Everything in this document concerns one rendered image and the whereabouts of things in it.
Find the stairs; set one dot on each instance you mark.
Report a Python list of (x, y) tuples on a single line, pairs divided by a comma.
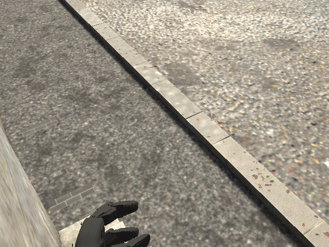
[(68, 235)]

